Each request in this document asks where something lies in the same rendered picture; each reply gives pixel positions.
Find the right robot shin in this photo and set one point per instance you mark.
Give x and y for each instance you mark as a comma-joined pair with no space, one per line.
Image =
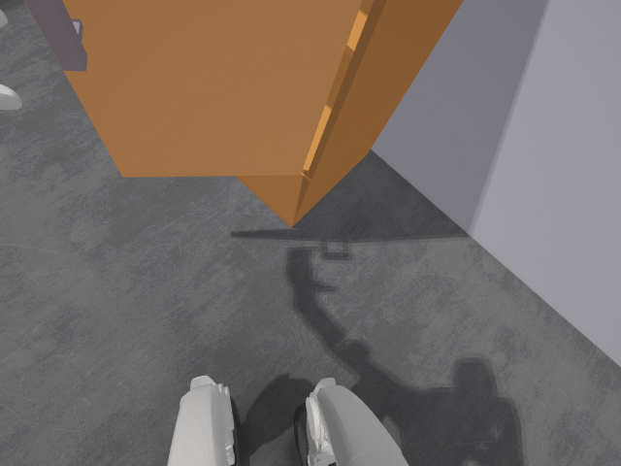
320,454

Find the left robot thigh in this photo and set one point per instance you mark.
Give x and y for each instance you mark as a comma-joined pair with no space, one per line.
204,418

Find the robot left hand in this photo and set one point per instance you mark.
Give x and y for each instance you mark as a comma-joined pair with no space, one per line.
9,100

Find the handle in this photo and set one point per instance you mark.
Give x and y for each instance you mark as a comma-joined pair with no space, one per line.
63,34

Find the cupboard door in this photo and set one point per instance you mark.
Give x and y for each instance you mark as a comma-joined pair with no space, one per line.
201,88

